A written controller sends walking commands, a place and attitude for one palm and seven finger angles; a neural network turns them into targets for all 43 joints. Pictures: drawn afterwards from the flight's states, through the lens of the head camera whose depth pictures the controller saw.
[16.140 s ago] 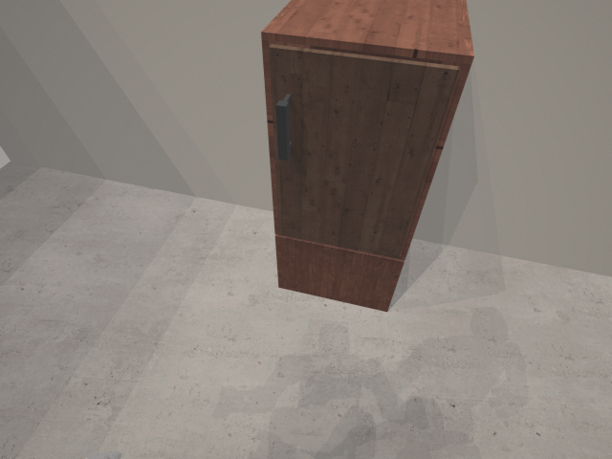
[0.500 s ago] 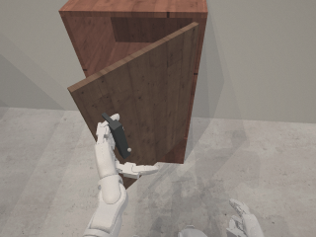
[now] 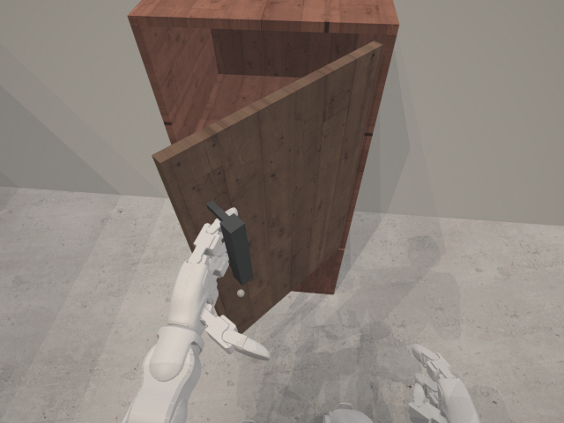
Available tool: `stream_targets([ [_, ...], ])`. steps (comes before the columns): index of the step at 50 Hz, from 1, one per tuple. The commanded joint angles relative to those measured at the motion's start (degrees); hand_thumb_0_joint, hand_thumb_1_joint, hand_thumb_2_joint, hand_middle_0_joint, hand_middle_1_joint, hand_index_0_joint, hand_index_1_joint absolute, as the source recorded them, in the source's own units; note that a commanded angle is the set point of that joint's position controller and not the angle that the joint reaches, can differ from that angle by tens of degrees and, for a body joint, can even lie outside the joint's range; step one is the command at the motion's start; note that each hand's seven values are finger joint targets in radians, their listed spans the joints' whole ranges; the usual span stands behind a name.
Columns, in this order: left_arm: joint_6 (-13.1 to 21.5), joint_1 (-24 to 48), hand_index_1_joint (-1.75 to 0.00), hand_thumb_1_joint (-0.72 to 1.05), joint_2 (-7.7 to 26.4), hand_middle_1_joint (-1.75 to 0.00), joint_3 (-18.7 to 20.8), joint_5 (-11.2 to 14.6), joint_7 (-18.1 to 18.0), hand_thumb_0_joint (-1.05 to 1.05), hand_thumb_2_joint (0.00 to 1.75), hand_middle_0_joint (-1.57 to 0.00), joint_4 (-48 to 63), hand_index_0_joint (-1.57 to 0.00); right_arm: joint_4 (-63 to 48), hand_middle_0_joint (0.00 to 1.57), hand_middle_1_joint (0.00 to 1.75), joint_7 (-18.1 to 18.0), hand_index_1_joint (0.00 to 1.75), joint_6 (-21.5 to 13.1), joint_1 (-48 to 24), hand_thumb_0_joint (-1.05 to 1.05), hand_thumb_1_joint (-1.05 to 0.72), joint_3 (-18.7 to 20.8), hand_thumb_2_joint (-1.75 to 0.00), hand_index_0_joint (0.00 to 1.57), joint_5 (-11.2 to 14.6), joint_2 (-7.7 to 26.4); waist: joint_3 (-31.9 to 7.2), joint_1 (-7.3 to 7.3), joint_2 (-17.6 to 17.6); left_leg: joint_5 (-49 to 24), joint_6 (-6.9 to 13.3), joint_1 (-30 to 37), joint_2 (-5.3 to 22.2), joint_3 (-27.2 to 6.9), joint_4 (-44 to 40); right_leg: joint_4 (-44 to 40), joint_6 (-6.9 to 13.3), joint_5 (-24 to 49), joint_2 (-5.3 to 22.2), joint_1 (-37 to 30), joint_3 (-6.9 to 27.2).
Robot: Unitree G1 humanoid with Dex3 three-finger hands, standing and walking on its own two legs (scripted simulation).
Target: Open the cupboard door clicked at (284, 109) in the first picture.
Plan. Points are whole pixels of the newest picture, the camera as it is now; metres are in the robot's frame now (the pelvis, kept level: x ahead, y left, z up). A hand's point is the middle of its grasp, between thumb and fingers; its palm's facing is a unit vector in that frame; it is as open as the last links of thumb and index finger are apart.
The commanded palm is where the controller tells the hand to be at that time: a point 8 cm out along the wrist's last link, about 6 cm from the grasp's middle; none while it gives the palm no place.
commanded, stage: slide the hand sideways off the handle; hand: left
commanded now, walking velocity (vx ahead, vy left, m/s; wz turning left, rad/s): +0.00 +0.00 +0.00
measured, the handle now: (229, 244) +0.36 +0.10 +0.05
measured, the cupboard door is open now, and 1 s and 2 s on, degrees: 48 48 48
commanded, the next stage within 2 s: draw the hand back to the body in 0.84 s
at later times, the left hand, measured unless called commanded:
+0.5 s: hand (202, 323) +0.24 +0.12 +0.05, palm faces -0.09 -1.00 -0.03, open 16.3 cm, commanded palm +0.21 +0.18 +0.05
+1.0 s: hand (174, 347) +0.21 +0.15 +0.05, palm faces -0.08 -1.00 -0.05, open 16.3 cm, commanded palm +0.19 +0.21 +0.07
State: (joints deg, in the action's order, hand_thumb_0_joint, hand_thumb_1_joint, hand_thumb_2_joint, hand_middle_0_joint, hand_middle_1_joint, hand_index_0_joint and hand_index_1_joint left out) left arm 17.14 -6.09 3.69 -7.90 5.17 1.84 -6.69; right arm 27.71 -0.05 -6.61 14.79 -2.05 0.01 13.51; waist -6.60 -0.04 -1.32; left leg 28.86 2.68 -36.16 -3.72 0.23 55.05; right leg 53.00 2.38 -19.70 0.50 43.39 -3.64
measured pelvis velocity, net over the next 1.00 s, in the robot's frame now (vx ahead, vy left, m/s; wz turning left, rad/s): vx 0.01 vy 0.00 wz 0.01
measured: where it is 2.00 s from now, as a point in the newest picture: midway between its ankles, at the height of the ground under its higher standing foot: outside the picture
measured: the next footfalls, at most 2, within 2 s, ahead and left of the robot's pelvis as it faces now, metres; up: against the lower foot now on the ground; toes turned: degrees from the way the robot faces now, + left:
none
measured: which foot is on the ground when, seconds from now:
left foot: down 0.00-1.00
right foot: down 0.00-1.00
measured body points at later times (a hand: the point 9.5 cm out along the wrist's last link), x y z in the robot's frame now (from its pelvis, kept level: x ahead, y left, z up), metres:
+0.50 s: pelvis +0.02 +0.01 -0.01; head +0.07 +0.01 +0.44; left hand +0.24 +0.17 +0.06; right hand +0.21 -0.20 -0.08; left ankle -0.01 +0.09 -0.68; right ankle +0.07 -0.10 -0.68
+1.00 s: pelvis +0.01 +0.00 -0.02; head +0.06 -0.01 +0.43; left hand +0.21 +0.20 +0.06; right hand +0.20 -0.23 -0.08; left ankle -0.01 +0.09 -0.68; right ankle +0.07 -0.10 -0.68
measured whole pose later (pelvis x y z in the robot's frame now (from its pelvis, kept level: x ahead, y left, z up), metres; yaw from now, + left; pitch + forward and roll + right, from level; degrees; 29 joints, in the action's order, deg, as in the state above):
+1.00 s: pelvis +0.01 +0.00 -0.02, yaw +1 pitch +12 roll -2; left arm 16.9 -29.4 12.2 2.5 11.8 12.5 13.9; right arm 23.9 -2.8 -8.8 15.2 -2.1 1.0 14.3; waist -8.0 0.5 -2.1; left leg 34.0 2.1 -42.3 -2.4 -1.9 63.9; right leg 59.5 3.0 -23.8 -0.5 48.4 -6.1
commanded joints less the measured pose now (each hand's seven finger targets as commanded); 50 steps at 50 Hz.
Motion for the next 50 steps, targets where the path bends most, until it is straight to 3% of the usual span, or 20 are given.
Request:
stream_targets([
  [1, 3.4, 5.3, -0.3, -0.5, 3.7, -0.3, 1.3, -2.4, -1.8, 0.0, 0.3, -0.15, 16.5, -0.15, -10.5, 0.2, 0.3, 0.0, 0.3, -2.1, -4.7, 0.0, -0.9, 2.7, -0.9, 0.2, 0.0, 5.6, -10.5, 0.04, 2.4, -8.2, -2.3, -4.6, 1.7, -3.0, -9.1, -5.4, 0.4, 2.3, 0.5, -13.9, 2.6],
  [3, 3.3, 3.5, -0.3, -0.5, 5.4, -0.3, 2.9, -2.4, -2.2, 0.0, 0.3, -0.15, 19.7, -0.15, -11.1, 0.2, 0.3, -0.5, 0.3, -1.8, -4.9, 0.0, -0.9, 2.8, -0.9, 0.2, 0.0, 5.6, -12.1, 0.57, 2.5, -9.4, -2.3, -4.2, 1.8, -3.3, -8.8, -4.8, 0.7, 2.9, 0.2, -14.5, 2.5],
  [5, 3.2, 0.8, -0.3, -0.5, 3.2, -0.3, 1.2, -1.7, -2.0, 0.0, 0.3, -0.15, 21.9, -0.15, -11.7, 0.2, 0.3, -0.6, 0.3, -1.9, -4.7, 0.0, -0.9, 2.6, -0.9, 0.2, 0.1, 5.1, -12.1, 0.44, 0.8, -10.4, -2.8, -3.2, 1.9, -3.3, -8.8, -4.4, 0.6, 3.8, 0.1, -14.1, 1.9],
  [8, 3.0, -1.7, -0.3, -0.5, 3.2, -0.3, 1.0, -0.8, -1.4, 0.0, 0.3, -0.15, 23.6, -0.15, -11.9, 0.2, 0.3, -1.0, 0.3, -2.2, -4.3, 0.0, -0.9, 2.5, -0.9, 0.2, 0.3, 5.4, -11.2, -0.55, 3.1, -12.1, -2.9, -3.2, 2.3, -4.1, -8.2, -4.1, 0.5, 4.9, -0.3, -13.2, 1.4],
  [10, 3.2, -3.7, -0.3, -0.5, 2.1, -0.3, -0.8, -1.0, -0.5, 0.0, 0.3, -0.15, 26.2, -0.15, -12.1, 0.2, 0.3, -0.9, 0.3, -2.8, -4.1, 0.0, -0.9, 2.6, -0.9, 0.2, 0.3, 5.3, -11.8, -0.57, 0.7, -14.0, -3.5, -2.3, 2.4, -4.3, -7.7, -3.1, 0.4, 6.1, -0.2, -12.2, 1.0],
  [18, 1.2, -11.0, -0.3, -0.5, 6.2, -0.3, 3.2, -0.5, 1.1, 0.0, 0.3, -0.15, 29.2, -0.15, -13.1, 0.2, 0.3, -1.4, 0.3, -2.9, -3.1, 0.0, -0.9, 2.7, -0.9, 0.2, 0.3, 5.6, -11.0, -0.19, 2.1, -14.1, -3.7, -4.3, 2.1, -4.4, -6.4, -2.1, 0.4, 6.2, -0.4, -11.9, 0.9],
  [24, 1.9, -16.8, -0.3, -0.5, 6.1, -0.3, 3.7, 1.1, 2.9, 0.0, 0.3, -0.15, 32.9, -0.15, -13.8, 0.2, 0.3, -1.5, 0.3, -3.5, -2.3, 0.0, -0.9, 2.9, -0.9, 0.2, 0.5, 5.7, -12.7, -0.02, 0.3, -19.2, -4.5, -3.4, 2.3, -4.6, -5.1, -0.7, 0.3, 9.5, -0.6, -11.8, 0.6],
  [29, 2.3, -21.5, -0.3, -0.5, 7.8, -0.3, 5.7, 2.2, 4.6, 0.0, 0.3, -0.15, 34.2, -0.15, -14.4, 0.2, 0.3, -1.5, 0.3, -3.6, -2.1, 0.0, -0.9, 3.1, -0.9, 0.2, 0.6, 5.9, -12.1, 0.06, 1.0, -18.0, -4.1, -5.3, 2.0, -4.1, -4.1, -0.5, 0.2, 9.9, -0.6, -12.3, 1.0],
  [31, 2.6, -23.3, -0.3, -0.5, 9.6, -0.3, 8.2, 2.7, 5.3, 0.0, 0.3, -0.15, 34.1, -0.15, -14.2, 0.2, 0.3, -1.7, 0.3, -3.4, -1.7, 0.0, -0.9, 3.3, -0.9, 0.2, 0.7, 6.0, -12.0, 0.15, 2.0, -17.1, -4.0, -6.1, 2.0, -3.8, -3.7, -0.6, 0.2, 9.9, -0.7, -12.5, 1.2],
  [32, 2.7, -24.2, -0.3, -0.5, 9.3, -0.3, 8.0, 3.1, 5.8, 0.0, 0.3, -0.15, 34.4, -0.15, -14.6, 0.2, 0.3, -1.7, 0.3, -3.4, -2.1, 0.0, -0.9, 3.2, -0.9, 0.2, 0.7, 6.0, -11.4, 0.29, 0.9, -16.1, -3.8, -6.8, 1.8, -3.7, -3.8, -0.7, 0.3, 9.0, -0.6, -12.6, 1.4],
  [35, 3.1, -23.4, -0.3, -0.5, 11.4, -0.3, 11.1, 4.6, 6.8, 0.0, 0.3, -0.15, 33.9, -0.15, -14.2, 0.2, 0.3, -2.2, 0.3, -3.5, -2.2, 0.0, -0.9, 3.3, -0.9, 0.2, 0.9, 6.2, -10.6, -0.22, 2.2, -12.7, -3.1, -8.8, 1.7, -3.5, -2.8, -1.5, 0.0, 6.4, -0.6, -12.3, 2.4],
  [38, 3.8, -24.5, -0.3, -0.5, 12.4, -0.3, 12.7, 6.0, 8.3, 0.0, 0.3, -0.15, 34.2, -0.15, -14.2, 0.2, 0.3, -2.6, 0.3, -3.8, -2.7, 0.0, -0.9, 3.3, -0.9, 0.2, 1.1, 6.3, -10.7, 0.13, 0.2, -12.2, -3.0, -9.4, 1.5, -3.4, -2.4, -1.8, 0.3, 5.1, -0.6, -12.6, 2.9],
  [40, 4.2, -24.5, -0.3, -0.5, 13.3, -0.3, 14.2, 7.0, 9.2, 0.0, 0.3, -0.15, 33.7, -0.15, -13.8, 0.2, 0.3, -2.9, 0.3, -4.1, -2.6, 0.0, -0.9, 3.4, -0.9, 0.2, 1.2, 6.5, -10.8, -0.18, 1.4, -11.0, -2.8, -10.0, 1.6, -3.3, -1.8, -2.4, 0.0, 3.7, -0.5, -12.6, 3.5],
  [42, 4.7, -23.1, -0.3, -0.5, 12.4, -0.3, 13.0, 7.6, 10.3, 0.0, 0.3, -0.15, 34.2, -0.15, -13.7, 0.2, 0.3, -3.1, 0.3, -4.7, -2.8, 0.0, -0.9, 3.3, -0.9, 0.2, 1.3, 6.7, -10.2, -0.59, -0.1, -10.5, -2.7, -9.8, 1.6, -3.4, -1.7, -2.5, 0.0, 2.6, -0.4, -11.7, 3.5],
  [47, 3.8, -20.7, -0.3, -0.5, 12.7, -0.3, 12.2, 7.6, 10.8, 0.0, 0.3, -0.15, 32.7, -0.15, -13.4, 0.2, 0.3, -3.4, 0.3, -5.6, -2.5, 0.0, -0.9, 3.1, -0.9, 0.2, 1.3, 7.1, -9.3, -1.29, 0.4, -7.8, -2.3, -10.3, 1.7, -3.6, -1.6, -3.5, -0.3, -1.7, -0.3, -10.2, 3.6],
  [50, 2.5, -21.0, -0.3, -0.5, 17.4, -0.3, 17.7, 7.9, 9.5, 0.0, 0.3, -0.15, 35.0, -0.15, -13.7, 0.2, 0.3, -3.8, 0.3, -5.3, -2.8, 0.0, -0.9, 3.0, -0.9, 0.2, 1.6, 6.7, -11.5, 0.63, -0.3, -8.1, -2.1, -9.2, 1.6, -3.2, -3.2, -5.3, -0.1, -2.6, 0.0, -15.2, 5.0],
])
